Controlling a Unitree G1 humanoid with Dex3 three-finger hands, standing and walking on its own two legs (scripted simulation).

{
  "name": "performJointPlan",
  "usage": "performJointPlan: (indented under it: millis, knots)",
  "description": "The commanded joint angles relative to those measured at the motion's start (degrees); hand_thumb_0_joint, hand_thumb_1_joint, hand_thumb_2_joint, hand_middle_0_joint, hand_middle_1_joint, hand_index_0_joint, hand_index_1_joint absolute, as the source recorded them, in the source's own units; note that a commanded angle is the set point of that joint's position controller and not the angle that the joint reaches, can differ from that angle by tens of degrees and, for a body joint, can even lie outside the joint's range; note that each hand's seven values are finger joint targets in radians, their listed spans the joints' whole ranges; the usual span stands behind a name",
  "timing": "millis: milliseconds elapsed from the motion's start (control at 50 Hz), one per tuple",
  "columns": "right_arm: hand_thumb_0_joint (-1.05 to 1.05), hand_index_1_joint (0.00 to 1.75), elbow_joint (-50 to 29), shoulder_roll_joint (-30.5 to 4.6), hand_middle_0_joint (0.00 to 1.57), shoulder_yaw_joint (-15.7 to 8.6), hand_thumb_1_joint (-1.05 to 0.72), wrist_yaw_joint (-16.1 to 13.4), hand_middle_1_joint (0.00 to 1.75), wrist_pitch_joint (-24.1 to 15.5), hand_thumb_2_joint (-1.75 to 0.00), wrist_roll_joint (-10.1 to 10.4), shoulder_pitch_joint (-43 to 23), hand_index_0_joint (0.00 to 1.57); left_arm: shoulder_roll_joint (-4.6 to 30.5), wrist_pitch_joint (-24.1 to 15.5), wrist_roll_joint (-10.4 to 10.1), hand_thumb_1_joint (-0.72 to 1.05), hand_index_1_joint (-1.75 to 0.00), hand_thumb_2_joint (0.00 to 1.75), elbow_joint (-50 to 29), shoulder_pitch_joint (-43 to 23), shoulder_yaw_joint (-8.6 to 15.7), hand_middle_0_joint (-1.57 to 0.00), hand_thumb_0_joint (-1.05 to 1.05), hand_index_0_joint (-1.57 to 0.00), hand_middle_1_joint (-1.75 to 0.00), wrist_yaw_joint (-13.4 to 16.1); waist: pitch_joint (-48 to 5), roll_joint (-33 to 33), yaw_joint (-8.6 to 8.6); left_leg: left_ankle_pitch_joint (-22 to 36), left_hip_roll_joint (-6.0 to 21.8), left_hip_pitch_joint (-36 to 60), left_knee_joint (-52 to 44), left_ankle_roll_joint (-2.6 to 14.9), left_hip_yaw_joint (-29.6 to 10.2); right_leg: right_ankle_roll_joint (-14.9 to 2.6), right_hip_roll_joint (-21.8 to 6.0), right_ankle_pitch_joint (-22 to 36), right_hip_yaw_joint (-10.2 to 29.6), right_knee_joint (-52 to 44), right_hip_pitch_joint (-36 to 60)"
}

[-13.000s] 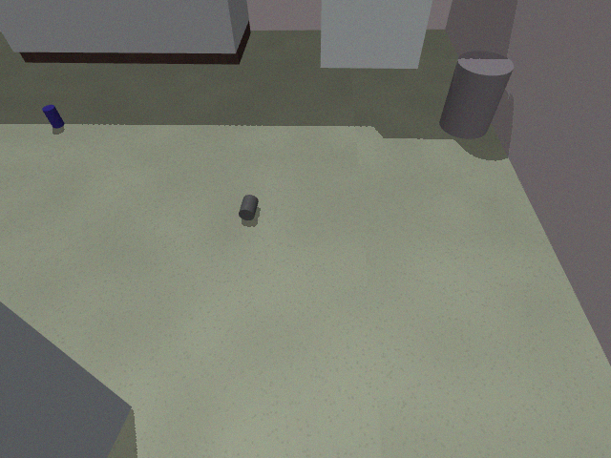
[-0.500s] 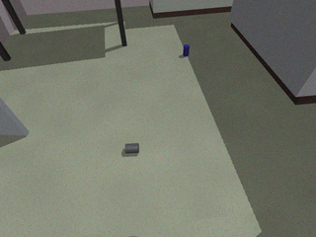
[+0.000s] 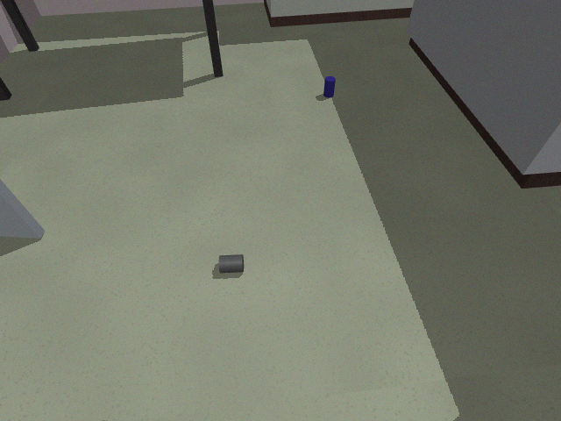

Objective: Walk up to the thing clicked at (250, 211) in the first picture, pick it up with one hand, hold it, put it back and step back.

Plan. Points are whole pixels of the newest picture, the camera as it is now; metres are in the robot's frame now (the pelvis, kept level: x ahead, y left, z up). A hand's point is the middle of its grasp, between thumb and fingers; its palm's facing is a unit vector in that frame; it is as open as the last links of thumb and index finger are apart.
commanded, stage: walk up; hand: left
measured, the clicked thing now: (231, 263) +0.80 +0.23 -0.74
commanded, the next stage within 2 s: stand in 0.32 s
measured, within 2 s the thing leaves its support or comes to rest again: neither
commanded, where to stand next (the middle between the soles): +0.41 +0.00 m, yaw -2 degrees
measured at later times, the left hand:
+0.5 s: hand out of the picture +0.09 +0.26 -0.15, palm faces -0.01 -0.94 -0.34, open 7.4 cm
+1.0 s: hand out of the picture +0.05 +0.26 -0.15, palm faces -0.04 -0.94 -0.34, open 7.4 cm
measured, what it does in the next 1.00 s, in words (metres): stands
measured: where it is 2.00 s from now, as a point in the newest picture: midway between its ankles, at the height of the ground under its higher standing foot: outside the picture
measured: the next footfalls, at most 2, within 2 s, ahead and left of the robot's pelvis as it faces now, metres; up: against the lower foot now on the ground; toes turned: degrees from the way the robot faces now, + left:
right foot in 1.98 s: +0.30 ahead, -0.12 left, +0.00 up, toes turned -5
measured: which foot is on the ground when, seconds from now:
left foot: down 0.00-1.00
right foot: down 0.00-1.00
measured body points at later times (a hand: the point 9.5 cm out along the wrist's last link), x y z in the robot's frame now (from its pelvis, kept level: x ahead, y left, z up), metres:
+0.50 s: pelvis +0.00 +0.01 +0.01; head +0.02 +0.01 +0.46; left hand +0.09 +0.31 -0.13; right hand +0.11 -0.29 -0.12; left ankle +0.01 +0.13 -0.74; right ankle -0.03 -0.13 -0.74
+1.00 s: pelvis -0.02 +0.00 +0.01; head +0.00 +0.00 +0.46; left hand +0.05 +0.30 -0.12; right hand +0.05 -0.30 -0.13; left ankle +0.01 +0.13 -0.74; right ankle -0.03 -0.13 -0.74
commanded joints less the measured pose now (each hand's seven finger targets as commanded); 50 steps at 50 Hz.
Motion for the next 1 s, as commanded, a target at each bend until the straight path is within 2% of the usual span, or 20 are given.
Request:
performJointPlan:
  millis: [0,60,140,200,240,280,300,360,420,460,520,660,800,820,840,900,980]
  knots:
    - [0.00,0.30,-3.3,-11.9,0.20,-3.0,-0.90,-1.2,0.30,-1.2,-0.90,-0.1,-2.5,0.20,12.9,-1.3,-0.5,0.90,-0.30,0.90,-2.9,-2.2,2.8,-0.20,0.00,-0.20,-0.30,1.1,-7.4,-0.8,0.07,20.8,5.5,2.9,-2.6,4.05,-3.3,-3.29,-5.4,19.4,3.4,-2.0,3.7]
    - [0.00,0.30,-3.2,-11.7,0.20,-2.8,-0.90,-1.2,0.30,-0.9,-0.90,0.0,-3.7,0.20,12.8,-1.2,-0.6,0.90,-0.30,0.90,-2.5,-2.4,2.7,-0.20,0.00,-0.20,-0.30,1.2,-8.0,-0.9,0.34,22.6,5.3,3.3,-1.8,3.92,-2.6,-3.10,-5.7,21.9,3.6,-2.2,4.6]
    - [0.00,0.30,-2.8,-11.8,0.20,-3.0,-0.90,-1.2,0.30,-0.5,-0.90,-0.2,-5.5,0.20,13.2,-1.0,-0.4,0.90,-0.30,0.90,-2.2,-3.3,2.7,-0.20,0.00,-0.20,-0.30,1.3,-5.7,-0.5,0.29,17.2,4.6,1.9,-2.4,3.65,-2.3,-3.50,-6.0,18.2,4.1,-3.5,3.4]
    - [0.00,0.30,-2.4,-11.4,0.20,-3.0,-0.90,-1.2,0.30,-0.3,-0.90,-0.3,-5.5,0.20,13.3,-1.1,-0.2,0.90,-0.30,0.90,-2.2,-4.3,2.8,-0.20,0.00,-0.20,-0.30,1.3,-5.5,-1.5,-0.14,15.4,4.2,1.9,-2.8,3.32,-2.1,-3.73,-6.8,16.8,5.1,-4.8,3.5]
    - [0.00,0.30,-2.2,-11.6,0.20,-2.9,-0.90,-1.1,0.30,-0.3,-0.90,-0.3,-5.7,0.20,13.1,-1.1,-0.2,0.90,-0.30,0.90,-2.2,-4.7,2.8,-0.20,0.00,-0.20,-0.30,1.2,-5.8,-0.5,-0.15,16.3,4.7,2.5,-3.7,3.46,-2.5,-3.34,-6.1,17.0,4.0,-4.4,4.1]
    - [0.00,0.30,-1.9,-11.5,0.20,-2.8,-0.90,-1.1,0.30,-0.4,-0.90,-0.4,-6.2,0.20,12.9,-1.0,-0.2,0.90,-0.30,0.90,-2.1,-5.1,2.7,-0.20,0.00,-0.20,-0.30,1.1,-5.6,0.1,-0.02,15.9,5.2,3.2,-5.3,3.51,-3.2,-3.13,-5.7,14.9,3.5,-4.4,3.0]
    - [0.00,0.30,-1.9,-12.4,0.20,-2.2,-0.90,-1.3,0.30,-0.5,-0.90,0.1,-7.3,0.20,10.9,-0.5,-0.6,0.90,-0.30,0.90,-0.6,-5.0,1.6,-0.20,0.00,-0.20,-0.30,1.1,-4.8,1.5,-0.28,21.7,6.7,5.6,-6.8,3.34,-4.9,-2.10,-5.7,18.0,4.4,-5.7,1.4]
    - [0.00,0.30,-0.8,-12.8,0.20,-2.0,-0.90,-1.6,0.30,-0.8,-0.90,0.3,-6.1,0.20,11.5,-0.4,-0.5,0.90,-0.30,0.90,0.0,-4.5,1.6,-0.20,0.00,-0.20,-0.30,1.1,-7.9,0.9,-0.37,28.0,7.2,8.6,-6.6,2.96,-4.5,-1.47,-5.7,21.6,3.7,-6.3,4.8]
    - [0.00,0.30,-0.4,-12.5,0.20,-1.6,-0.90,-1.7,0.30,-0.8,-0.90,0.5,-7.0,0.20,11.4,-0.3,-0.6,0.90,-0.30,0.90,0.8,-4.8,1.4,-0.20,0.00,-0.20,-0.30,0.9,-8.3,1.4,-0.32,25.3,6.9,8.6,-7.9,2.41,-3.9,-1.43,-5.9,20.3,3.8,-7.6,5.7]
    - [0.00,0.30,0.0,-12.2,0.20,-1.3,-0.90,-1.7,0.30,-0.6,-0.90,0.5,-7.4,0.20,11.6,-0.2,-0.5,0.90,-0.30,0.90,1.4,-5.0,1.2,-0.20,0.00,-0.20,-0.30,0.8,-6.7,0.8,-0.38,19.7,6.5,7.4,-9.6,2.14,-3.9,-1.41,-5.8,16.4,4.1,-9.1,4.9]
    - [0.00,0.30,0.6,-12.5,0.20,-1.1,-0.90,-1.6,0.30,-0.7,-0.90,0.4,-7.2,0.20,11.4,-0.2,-0.2,0.90,-0.30,0.90,1.9,-4.5,1.0,-0.20,0.00,-0.20,-0.30,0.7,-6.6,0.4,-0.33,17.8,6.7,7.1,-10.7,2.18,-3.9,-1.43,-5.9,15.4,3.9,-9.7,4.8]
    - [0.00,0.30,1.8,-12.5,0.20,-0.9,-0.90,-1.1,0.30,-0.4,-0.90,0.2,-6.5,0.20,11.9,-0.3,-0.1,0.90,-0.30,0.90,2.7,-4.1,0.7,-0.20,0.00,-0.20,-0.30,0.5,-3.5,-0.6,-0.62,5.8,6.2,5.1,-13.3,1.92,-4.6,-1.57,-6.0,6.3,4.4,-11.9,1.2]
    - [0.00,0.30,2.8,-12.8,0.20,-0.9,-0.90,-1.0,0.30,-0.7,-0.90,0.1,-5.2,0.20,11.7,-0.4,-0.1,0.90,-0.30,0.90,2.7,-3.5,0.5,-0.20,0.00,-0.20,-0.30,0.3,-3.4,0.5,-0.69,4.7,6.4,3.8,-13.9,1.81,-5.0,-1.88,-6.2,6.4,4.9,-11.7,1.0]
    - [0.00,0.30,2.7,-12.8,0.20,-0.9,-0.90,-1.0,0.30,-0.7,-0.90,0.1,-5.5,0.20,11.9,-0.4,-0.2,0.90,-0.30,0.90,2.8,-3.1,0.6,-0.20,0.00,-0.20,-0.30,0.3,-3.7,0.3,-0.46,5.1,6.3,4.1,-13.5,1.82,-4.9,-1.85,-6.3,6.1,4.8,-11.7,1.4]
    - [0.00,0.30,2.6,-12.7,0.20,-1.0,-0.90,-1.0,0.30,-0.7,-0.90,0.1,-5.5,0.20,11.9,-0.5,-0.1,0.90,-0.30,0.90,2.6,-3.4,0.6,-0.20,0.00,-0.20,-0.30,0.4,-4.6,-0.5,-0.47,8.0,6.5,4.6,-12.8,1.93,-4.9,-1.85,-6.5,7.5,4.9,-11.5,1.8]
    - [0.00,0.30,2.9,-12.8,0.20,-0.8,-0.90,-1.0,0.30,-0.6,-0.90,0.3,-4.9,0.20,11.9,-0.7,-0.2,0.90,-0.30,0.90,2.6,-2.8,0.4,-0.20,0.00,-0.20,-0.30,0.4,-4.6,-0.7,-0.77,8.9,6.3,5.2,-12.3,1.92,-4.6,-1.69,-6.5,8.6,5.1,-12.0,1.2]
    - [0.00,0.30,3.4,-12.7,0.20,-0.6,-0.90,-1.0,0.30,-0.5,-0.90,0.2,-3.7,0.20,12.3,-0.5,-0.4,0.90,-0.30,0.90,2.6,-2.9,0.4,-0.20,0.00,-0.20,-0.30,0.4,-3.6,-0.7,-1.07,6.9,6.0,4.6,-12.6,1.60,-4.6,-1.92,-6.5,6.3,5.3,-12.3,0.3]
